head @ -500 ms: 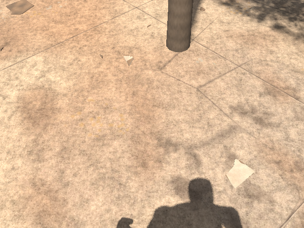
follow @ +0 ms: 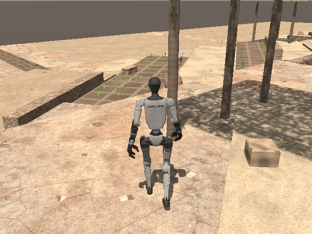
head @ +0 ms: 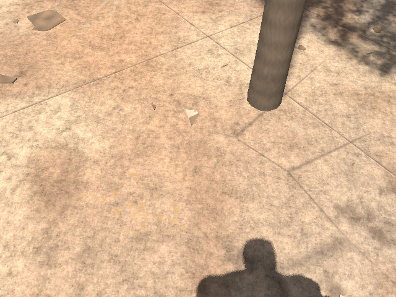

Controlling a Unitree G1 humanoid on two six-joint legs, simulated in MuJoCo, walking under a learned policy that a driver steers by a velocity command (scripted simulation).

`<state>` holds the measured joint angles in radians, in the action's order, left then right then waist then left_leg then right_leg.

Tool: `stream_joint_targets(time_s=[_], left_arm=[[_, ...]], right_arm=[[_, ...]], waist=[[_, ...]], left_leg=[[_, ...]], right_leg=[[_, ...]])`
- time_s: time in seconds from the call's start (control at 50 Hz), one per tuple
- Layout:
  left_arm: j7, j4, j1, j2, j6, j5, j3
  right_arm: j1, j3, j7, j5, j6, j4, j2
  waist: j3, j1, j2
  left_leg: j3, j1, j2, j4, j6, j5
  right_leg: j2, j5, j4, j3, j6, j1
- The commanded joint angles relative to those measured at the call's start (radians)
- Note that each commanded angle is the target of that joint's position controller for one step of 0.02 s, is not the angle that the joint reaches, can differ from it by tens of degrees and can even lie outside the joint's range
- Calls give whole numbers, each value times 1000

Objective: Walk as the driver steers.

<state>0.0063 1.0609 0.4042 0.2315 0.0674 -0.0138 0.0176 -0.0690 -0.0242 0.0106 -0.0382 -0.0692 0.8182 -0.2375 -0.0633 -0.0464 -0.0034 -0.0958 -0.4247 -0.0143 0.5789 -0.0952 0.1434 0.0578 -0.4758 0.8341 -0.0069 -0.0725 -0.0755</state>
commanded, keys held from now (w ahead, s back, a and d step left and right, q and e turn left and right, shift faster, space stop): w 0.26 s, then w+q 0.74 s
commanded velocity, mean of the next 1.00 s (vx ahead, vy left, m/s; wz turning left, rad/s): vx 0.50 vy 0.00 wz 0.31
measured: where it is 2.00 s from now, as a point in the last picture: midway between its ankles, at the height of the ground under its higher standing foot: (125, 155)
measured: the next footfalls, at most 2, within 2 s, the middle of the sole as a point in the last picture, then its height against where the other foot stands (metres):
right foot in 0.50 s outside the picture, level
left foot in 1.04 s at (160, 241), level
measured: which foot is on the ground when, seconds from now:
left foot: down 0.00-0.50, up 0.52-1.00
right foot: up 0.00-0.48, down 0.50-1.00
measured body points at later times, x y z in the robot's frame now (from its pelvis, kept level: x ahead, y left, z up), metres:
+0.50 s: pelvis +0.27 -0.01 +0.00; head +0.30 -0.02 +0.45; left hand +0.47 +0.21 -0.10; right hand +0.19 -0.26 -0.14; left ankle +0.10 +0.07 -0.72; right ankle +0.39 -0.10 -0.73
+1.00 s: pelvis +0.50 +0.04 +0.01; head +0.54 +0.06 +0.45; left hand +0.37 +0.26 -0.14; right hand +0.78 -0.10 -0.10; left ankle +0.60 +0.17 -0.71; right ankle +0.39 -0.10 -0.72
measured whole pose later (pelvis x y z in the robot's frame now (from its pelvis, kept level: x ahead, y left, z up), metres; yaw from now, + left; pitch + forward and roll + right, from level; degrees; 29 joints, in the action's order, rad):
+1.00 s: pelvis +0.50 +0.04 +0.01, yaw +22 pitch +1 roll -2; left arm 0.03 0.99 0.40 0.22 0.08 -0.02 0.05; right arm -0.01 -0.04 0.07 -0.05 0.00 0.78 -0.22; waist -0.07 -0.06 0.02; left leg -0.12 -0.54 0.04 0.63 -0.11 0.15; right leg -0.03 -0.39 0.29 -0.33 0.03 0.10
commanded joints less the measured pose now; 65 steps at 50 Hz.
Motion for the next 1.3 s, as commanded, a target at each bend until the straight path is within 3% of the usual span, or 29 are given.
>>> stream_joint_targets(time_s=[0.02, 0.08, 0.14, 0.26, 0.38, 0.44, 0.48, 0.5, 0.52, 0.54, 0.56, 0.58, 0.62, 0.64, 0.7, 0.84, 0.94, 0.98, 1.0, 1.02, 1.04, 1.06, 1.08, 1.1, 1.14, 1.16, 1.18, 1.24, 1.3], left_arm=[[-7, -80, -9, 134, 17, -7, 34], [-22, -80, -30, 76, -7, -22, 25], [-33, -96, -77, 56, -27, -25, 24], [-41, -183, -326, 44, -29, -15, 14], [-33, -252, -485, 50, -17, -11, 6], [-27, -261, -438, 79, 1, -6, 15], [-9, -195, -206, 119, 21, -12, 37], [6, -169, -40, 188, 32, -37, 59], [11, -180, 12, 289, 24, -58, 85], [4, -192, -43, 229, 6, -28, 77], [1, -205, -130, 148, 4, -17, 57], [-2, -209, -181, 97, 10, -14, 46], [6, -191, -193, 55, 23, -9, 35], [7, -185, -179, 66, 33, -8, 37], [5, -167, -136, 77, 56, 2, 45], [6, -140, -59, 101, 54, -6, 51], [27, -108, 21, 137, 34, -7, 63], [31, -107, 19, 156, 19, -11, 69], [21, -111, 10, 167, 6, -20, 71], [19, -116, 4, 187, -4, -10, 76], [15, -131, -11, 190, -10, -6, 75], [4, -190, 7, 108, -5, 12, 55], [-9, -256, -42, 108, 8, 2, 59], [-12, -280, -167, 140, 15, -5, 65], [-9, -262, -138, 109, 28, 0, 54], [-7, -254, -130, 112, 11, -22, 57], [-10, -253, -78, 101, -9, -33, 54], [-17, -271, -123, 92, -41, -37, 52], [-22, -322, -258, 96, -47, -35, 50]], right_arm=[[-247, -55, -2, 30, 9, 47, -167], [-197, -28, -2, 26, -11, 68, -75], [-270, -32, -2, 31, -33, 110, -96], [-372, -25, -5, 33, -30, 156, -91], [-460, -25, -20, 21, -18, 192, -105], [-420, -34, -28, 13, -10, 186, -127], [-379, -38, -21, 21, -11, 176, -133], [-363, -31, -17, 34, -15, 145, -106], [-464, -9, -16, 73, -11, 110, 13], [-446, -38, -28, 46, 2, 122, -99], [-389, -50, -25, 36, 8, 118, -112], [-347, -46, -17, 33, 9, 112, -81], [-324, -51, 1, 11, 32, 107, -57], [-342, -50, 9, 8, 46, 103, -40], [-258, -51, 23, 6, 67, 67, -32], [1, -31, 52, 7, 66, -38, -18], [118, -30, 59, -8, 65, -103, -37], [94, -36, 57, -9, 65, -104, -48], [26, -49, 57, -7, 60, -81, -72], [-98, -59, 46, -2, 54, -50, -83], [-266, -80, 30, -12, 44, 6, -121], [-351, -115, 14, -26, 44, 14, -240], [-320, -127, 8, 2, 53, -15, -313], [-315, -121, 0, 14, 64, -4, -288], [-215, -95, -9, 26, 52, -2, -186], [-162, -83, -10, 38, 46, -8, -146], [-156, -78, -11, 40, 36, -16, -146], [-205, -80, -5, 41, 11, -5, -160], [-288, -82, -7, 39, 9, 7, -175]], waist=[[108, 86, 56], [30, 21, 59], [22, 13, 60], [-27, 63, 59], [-34, 109, 70], [-13, 66, 80], [104, -35, 50], [227, -96, -15], [369, -51, -225], [353, -39, -143], [194, 0, -67], [103, 15, -40], [30, 55, -72], [46, 69, -102], [26, 76, -69], [-24, 32, -64], [-45, 2, -60], [-16, 21, -83], [27, 52, -95], [103, 103, -95], [195, 179, -42], [307, 187, 133], [365, 148, 203], [258, 168, 54], [84, 78, -12], [60, 39, -29], [90, 15, 36], [80, 14, 13], [38, 59, 33]], left_leg=[[562, 494, 366, -323, -185, 138], [332, 281, 252, -408, -114, -45], [249, 274, 227, -433, -120, -186], [154, 334, 173, -459, -85, -290], [218, 473, 205, -376, -106, -427], [247, 498, 222, -285, -92, -553], [212, 426, 164, -36, -57, -644], [180, 252, 111, 212, -37, -416], [79, -97, -48, 553, 8, 228], [144, -180, -29, 672, -8, 370], [164, -203, 26, 683, -11, 287], [160, -185, 62, 646, -6, 220], [154, -127, 99, 587, 8, 162], [143, -107, 98, 587, 17, 150], [128, -179, 118, 563, 36, 77], [48, -211, 109, 219, 47, -136], [-15, -231, 82, 68, 3, -36], [-58, -142, 27, 36, -34, 55], [-72, -32, -20, 46, -59, 102], [-79, 96, -65, 13, -89, 118], [-36, 330, -72, -64, -127, 86], [352, 646, 193, -113, -226, 246], [843, 747, 379, -275, -325, 145], [710, 690, 344, -297, -293, 50], [474, 440, 257, -306, -214, -169], [393, 358, 184, -321, -163, -220], [372, 316, 188, -328, -184, -298], [343, 268, 141, -355, -188, -302], [370, 299, 130, -381, -167, -263]], right_leg=[[-63, 94, 440, 84, -33, -543], [-131, 196, 309, 59, -7, -425], [-141, 243, 252, 26, 22, -452], [-150, 442, -19, -36, 59, -562], [-105, 449, -217, -46, 57, -549], [-77, 345, -291, -33, 28, -435], [-43, 354, -397, -44, -11, -110], [-207, 285, -410, 119, -56, 152], [-502, 218, -463, 533, -161, 432], [-513, 164, -536, 650, -181, 351], [-467, 140, -559, 491, -153, 209], [-418, 202, -604, 361, -129, 83], [-326, 301, -657, 180, -62, -52], [-337, 350, -662, 145, -70, -67], [-331, 421, -700, 48, -80, -64], [-303, 555, -700, -146, -70, -10], [-356, 669, -641, -198, -57, 171], [-354, 938, -529, -242, -41, 204], [-342, 1131, -410, -268, -35, 185], [-337, 1172, -238, -271, -32, 171], [-317, 1025, 12, -290, -1, 46], [-235, 497, 363, -289, 53, -322], [-49, -92, 604, -110, 95, -591], [-107, 8, 611, 16, 84, -689], [-182, 150, 434, 20, 71, -616], [-196, 170, 382, 26, 74, -549], [-196, 173, 357, 28, 88, -490], [-189, 205, 275, 14, 121, -496], [-182, 313, 152, 9, 136, -599]])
